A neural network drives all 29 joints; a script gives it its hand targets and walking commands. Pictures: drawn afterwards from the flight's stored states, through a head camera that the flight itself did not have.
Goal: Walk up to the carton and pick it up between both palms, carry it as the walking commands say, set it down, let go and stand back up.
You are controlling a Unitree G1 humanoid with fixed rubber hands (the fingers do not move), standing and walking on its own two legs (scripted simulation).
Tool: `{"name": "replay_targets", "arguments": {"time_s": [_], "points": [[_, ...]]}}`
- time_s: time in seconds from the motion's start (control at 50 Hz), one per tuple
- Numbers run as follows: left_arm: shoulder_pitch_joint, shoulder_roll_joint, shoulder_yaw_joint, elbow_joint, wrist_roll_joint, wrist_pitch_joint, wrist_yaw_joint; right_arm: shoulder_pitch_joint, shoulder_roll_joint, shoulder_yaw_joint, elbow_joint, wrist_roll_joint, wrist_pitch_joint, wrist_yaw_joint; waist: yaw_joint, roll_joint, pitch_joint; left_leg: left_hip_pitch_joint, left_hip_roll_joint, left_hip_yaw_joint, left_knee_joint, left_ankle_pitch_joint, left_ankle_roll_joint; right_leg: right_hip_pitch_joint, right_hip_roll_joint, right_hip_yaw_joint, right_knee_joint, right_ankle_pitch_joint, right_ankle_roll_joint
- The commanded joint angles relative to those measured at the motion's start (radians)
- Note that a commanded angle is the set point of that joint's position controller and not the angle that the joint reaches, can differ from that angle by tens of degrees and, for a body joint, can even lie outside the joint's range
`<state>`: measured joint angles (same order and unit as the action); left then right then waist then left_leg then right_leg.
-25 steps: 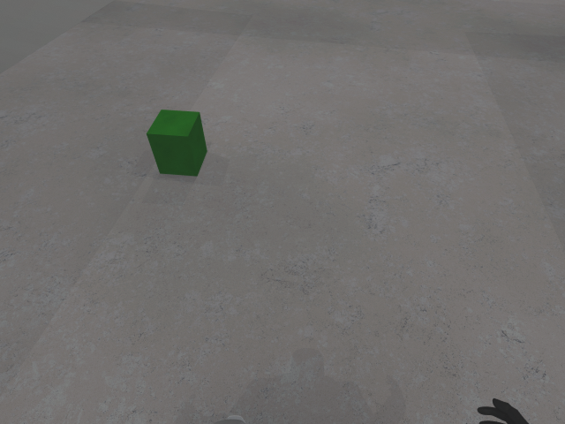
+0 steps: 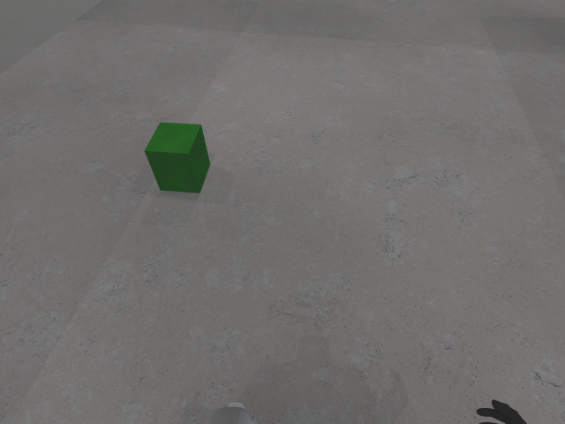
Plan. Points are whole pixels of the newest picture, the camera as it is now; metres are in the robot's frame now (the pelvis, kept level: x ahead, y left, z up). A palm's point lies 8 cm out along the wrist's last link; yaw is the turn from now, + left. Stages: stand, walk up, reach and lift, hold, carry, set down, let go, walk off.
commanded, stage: walk up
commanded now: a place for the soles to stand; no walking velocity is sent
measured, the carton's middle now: (180, 158) +1.32 +0.55 -0.63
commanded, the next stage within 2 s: none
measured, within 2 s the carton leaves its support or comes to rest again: neither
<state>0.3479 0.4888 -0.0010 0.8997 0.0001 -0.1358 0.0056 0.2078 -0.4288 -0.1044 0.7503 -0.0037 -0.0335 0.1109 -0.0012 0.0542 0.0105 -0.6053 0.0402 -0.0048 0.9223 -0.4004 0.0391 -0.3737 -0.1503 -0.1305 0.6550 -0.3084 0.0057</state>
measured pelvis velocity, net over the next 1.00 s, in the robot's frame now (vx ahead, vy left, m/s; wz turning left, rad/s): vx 0.30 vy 0.16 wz -0.05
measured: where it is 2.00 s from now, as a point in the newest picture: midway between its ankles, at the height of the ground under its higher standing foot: (204, 325)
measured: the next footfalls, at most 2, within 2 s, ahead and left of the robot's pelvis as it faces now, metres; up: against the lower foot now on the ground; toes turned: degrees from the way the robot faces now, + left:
left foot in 0.08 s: +0.17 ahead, +0.14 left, +0.00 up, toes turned +3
right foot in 0.44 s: +0.26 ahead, -0.09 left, +0.00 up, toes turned -10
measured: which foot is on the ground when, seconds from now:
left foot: up 0.00-0.06, down 0.08-0.46, up 0.48-0.70, down 0.72-1.00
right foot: down 0.00-0.08, up 0.10-0.42, down 0.44-0.70, up 0.72-1.00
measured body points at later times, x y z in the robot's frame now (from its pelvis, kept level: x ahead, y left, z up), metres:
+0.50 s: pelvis +0.16 +0.07 +0.00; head +0.18 +0.05 +0.45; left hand +0.26 +0.41 -0.08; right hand +0.25 -0.26 -0.11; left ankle +0.14 +0.15 -0.70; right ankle +0.23 -0.08 -0.72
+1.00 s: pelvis +0.30 +0.16 +0.00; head +0.32 +0.15 +0.45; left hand +0.40 +0.51 -0.08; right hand +0.38 -0.17 -0.10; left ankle +0.31 +0.24 -0.72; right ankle +0.35 +0.01 -0.70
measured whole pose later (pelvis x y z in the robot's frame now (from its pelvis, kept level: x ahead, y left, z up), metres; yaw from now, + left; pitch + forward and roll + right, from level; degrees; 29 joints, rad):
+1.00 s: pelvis +0.30 +0.16 +0.00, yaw -3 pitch +0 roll -1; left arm 0.24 0.49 0.00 0.91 0.00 -0.09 0.02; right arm 0.29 -0.43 -0.11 0.75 0.00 -0.02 0.08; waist 0.00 0.04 0.03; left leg -0.33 -0.01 0.09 0.68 -0.35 0.07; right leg -0.48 -0.11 -0.09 0.84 -0.41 -0.02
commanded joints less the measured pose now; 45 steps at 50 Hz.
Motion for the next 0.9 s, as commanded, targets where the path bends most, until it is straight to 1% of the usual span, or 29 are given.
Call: {"name": "replay_targets", "arguments": {"time_s": [0.0,0.04,0.06,0.08,0.1,0.12,0.14,0.2,0.26,0.3,0.36,0.38,0.4,0.42,0.44,0.46,0.48,0.54,0.6,0.64,0.66,0.68,0.7,0.72,0.74,0.76,0.78,0.82,0.88], "points": [[-0.072,0.358,0.13,-0.075,0.024,-0.012,0.021,-0.042,-0.201,-0.059,-0.054,-0.03,-0.01,0.022,-0.013,-0.206,-0.093,0.048,0.082,0.022,-0.151,0.094,-0.023,0.117,-0.259,0.15,-0.278,-0.171,-0.228],[-0.154,0.307,0.11,-0.083,0.026,0.003,0.014,0.109,-0.207,-0.076,0.003,-0.034,-0.014,0.01,-0.118,-0.116,-0.1,0.348,0.042,0.059,-0.267,0.118,-0.013,-0.097,-0.186,0.033,-0.082,-0.267,-0.154],[-0.098,0.231,0.078,-0.07,0.025,0.012,0.014,0.223,-0.254,-0.1,0.047,-0.047,-0.021,-0.014,-0.176,0.077,-0.154,0.524,-0.018,0.049,-0.348,0.006,0.005,-0.188,-0.091,-0.046,0.198,-0.2,-0.12],[-0.115,0.115,0.042,-0.091,0.022,0.021,0.009,0.303,-0.335,-0.127,0.054,-0.068,-0.023,-0.039,-0.194,0.342,-0.066,0.572,0.129,-0.385,-0.577,-0.336,0.059,-0.443,0.037,-0.021,0.559,-0.237,-0.069],[-0.166,0.159,0.05,-0.125,0.003,0.024,0.022,0.198,-0.392,-0.123,-0.014,-0.047,-0.029,-0.05,-0.153,0.28,0.013,0.484,0.244,-0.721,-0.777,-0.471,0.117,-0.567,0.12,0.093,0.661,-0.242,-0.047],[-0.147,0.223,0.072,-0.088,-0.013,0.025,0.025,0.115,-0.377,-0.108,-0.035,-0.024,-0.03,-0.049,-0.092,0.105,0.036,0.416,0.25,-0.664,-0.729,-0.401,0.145,-0.512,0.07,0.194,0.641,-0.152,-0.057],[-0.095,0.233,0.072,-0.055,-0.022,0.028,0.018,0.093,-0.324,-0.096,-0.047,-0.017,-0.029,-0.05,-0.068,0.032,0.047,0.401,0.215,-0.528,-0.691,-0.311,0.113,-0.478,0.034,0.165,0.575,-0.055,-0.05],[-0.076,0.208,0.077,-0.023,-0.007,0.025,0.006,0.137,-0.256,-0.077,-0.048,-0.031,-0.027,-0.048,-0.082,0.117,0.01,0.452,0.16,-0.341,-0.642,0.024,0.142,-0.384,0.019,0.088,0.383,-0.057,-0.035],[-0.157,0.186,0.073,-0.033,-0.012,0.025,0.002,0.155,-0.257,-0.073,-0.06,-0.035,-0.022,-0.043,-0.092,0.061,0.07,0.418,0.171,-0.305,-0.662,0.1,0.18,-0.333,0.022,0.061,0.252,-0.058,-0.017],[-0.152,0.18,0.072,-0.032,-0.012,0.027,0.005,0.125,-0.267,-0.074,-0.077,-0.041,-0.018,-0.041,-0.092,0.083,0.053,0.432,0.16,-0.253,-0.638,0.165,0.184,-0.271,0.044,0.029,0.189,-0.057,-0.009],[-0.109,0.165,0.076,-0.019,-0.014,0.017,0.009,0.08,-0.253,-0.069,-0.088,-0.038,0.0,-0.032,-0.055,0.098,0.02,0.368,0.128,-0.164,-0.554,0.288,0.18,-0.076,0.093,-0.029,0.016,-0.005,-0.014],[-0.065,0.159,0.076,-0.007,-0.011,0.008,0.012,0.058,-0.238,-0.063,-0.103,-0.03,0.006,-0.03,-0.027,0.048,-0.002,0.309,0.113,-0.12,-0.472,0.311,0.16,0.063,0.123,-0.061,-0.109,0.091,-0.023],[0.032,0.188,0.096,0.019,-0.009,0.005,0.018,0.039,-0.205,-0.047,-0.106,-0.024,0.006,-0.028,0.036,-0.011,-0.064,0.178,0.095,-0.071,-0.351,0.357,0.114,0.296,0.124,-0.021,-0.166,0.148,-0.052],[0.18,0.255,0.123,0.037,0.008,0.003,0.035,0.003,-0.16,-0.032,-0.13,-0.016,-0.003,-0.027,0.118,-0.128,-0.169,0.055,0.034,0.003,-0.135,0.311,0.071,0.517,-0.008,0.144,-0.227,0.104,-0.088],[0.22,0.338,0.143,0.017,0.02,-0.004,0.051,0.001,-0.098,-0.008,-0.161,-0.021,-0.014,-0.028,0.127,-0.298,-0.178,-0.217,-0.048,0.043,0.081,-0.053,0.002,0.665,-0.284,0.525,-0.298,-0.02,-0.179],[0.193,0.407,0.153,0.005,0.002,-0.002,0.057,-0.052,-0.205,-0.029,-0.155,-0.037,-0.009,-0.036,0.145,-0.184,-0.151,-0.324,-0.023,-0.064,0.181,-0.127,-0.006,0.579,-0.408,0.716,-0.373,-0.231,-0.29],[0.121,0.364,0.146,-0.006,-0.003,0.002,0.053,-0.069,-0.248,-0.046,-0.129,-0.033,-0.003,-0.035,0.112,-0.081,-0.076,-0.291,0.056,-0.126,0.209,-0.046,-0.026,0.491,-0.376,0.618,-0.357,-0.24,-0.301],[0.015,0.319,0.133,-0.045,0.005,0.001,0.042,0.026,-0.222,-0.052,-0.073,-0.038,0.001,-0.008,0.035,-0.146,-0.052,-0.177,0.072,-0.077,0.098,0.02,-0.041,0.305,-0.263,0.31,-0.349,-0.174,-0.249],[-0.015,0.36,0.136,-0.068,0.025,-0.006,0.037,-0.008,-0.222,-0.062,-0.069,-0.033,0.014,0.014,0.018,-0.186,-0.072,-0.033,0.086,-0.042,-0.017,0.001,-0.037,0.142,-0.255,0.23,-0.32,-0.238,-0.255],[-0.116,0.361,0.134,-0.086,0.025,0.0,0.032,0.047,-0.212,-0.069,-0.041,-0.033,0.009,0.017,-0.047,-0.201,-0.085,0.124,0.087,0.003,-0.144,0.043,-0.025,0.028,-0.241,0.155,-0.244,-0.255,-0.216],[-0.147,0.337,0.123,-0.083,0.029,0.007,0.027,0.13,-0.213,-0.075,-0.01,-0.038,0.005,0.012,-0.101,-0.148,-0.093,0.278,0.044,0.062,-0.213,0.107,-0.02,-0.076,-0.18,0.068,-0.143,-0.308,-0.17],[-0.129,0.266,0.101,-0.073,0.035,0.019,0.027,0.235,-0.221,-0.095,0.034,-0.05,0.002,-0.008,-0.158,0.001,-0.144,0.468,-0.008,0.088,-0.255,0.062,-0.016,-0.177,-0.116,0.007,0.074,-0.336,-0.136],[-0.123,0.17,0.066,-0.085,0.031,0.034,0.025,0.316,-0.286,-0.116,0.05,-0.067,0.0,-0.036,-0.185,0.25,-0.062,0.496,0.049,-0.195,-0.505,-0.271,0.023,-0.346,0.02,-0.069,0.435,-0.319,-0.093],[-0.165,0.111,0.045,-0.112,0.018,0.043,0.033,0.229,-0.367,-0.12,-0.011,-0.067,-0.006,-0.049,-0.166,0.368,0.058,0.397,0.179,-0.619,-0.752,-0.542,0.079,-0.524,0.111,0.056,0.609,-0.31,-0.047],[-0.142,0.206,0.072,-0.09,0.002,0.044,0.039,0.132,-0.406,-0.118,-0.06,-0.051,-0.007,-0.054,-0.104,0.194,0.052,0.356,0.246,-0.75,-0.799,-0.6,0.136,-0.517,0.105,0.17,0.643,-0.24,-0.054],[-0.117,0.266,0.09,-0.058,-0.011,0.044,0.035,0.096,-0.368,-0.106,-0.069,-0.034,-0.007,-0.052,-0.074,0.064,0.047,0.367,0.227,-0.644,-0.723,-0.497,0.168,-0.468,0.045,0.181,0.596,-0.158,-0.054],[-0.092,0.243,0.083,-0.034,-0.017,0.039,0.029,0.11,-0.301,-0.089,-0.067,-0.03,-0.008,-0.056,-0.07,0.035,0.046,0.368,0.189,-0.525,-0.674,-0.375,0.14,-0.457,0.022,0.147,0.529,-0.101,-0.055],[-0.091,0.233,0.088,-0.011,-0.004,0.039,0.021,0.123,-0.276,-0.087,-0.065,-0.044,-0.005,-0.05,-0.089,0.089,0.049,0.374,0.156,-0.392,-0.649,-0.182,0.136,-0.368,0.027,0.08,0.381,-0.107,-0.038],[-0.123,0.191,0.078,-0.03,-0.009,0.033,0.019,0.159,-0.271,-0.082,-0.069,-0.052,-0.001,-0.045,-0.088,0.086,0.079,0.397,0.149,-0.312,-0.621,0.057,0.167,-0.318,0.045,0.044,0.247,-0.109,-0.021]]}}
